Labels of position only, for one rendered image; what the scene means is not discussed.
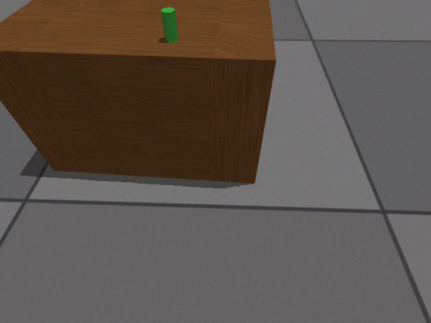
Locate can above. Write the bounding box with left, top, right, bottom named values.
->
left=161, top=7, right=178, bottom=42

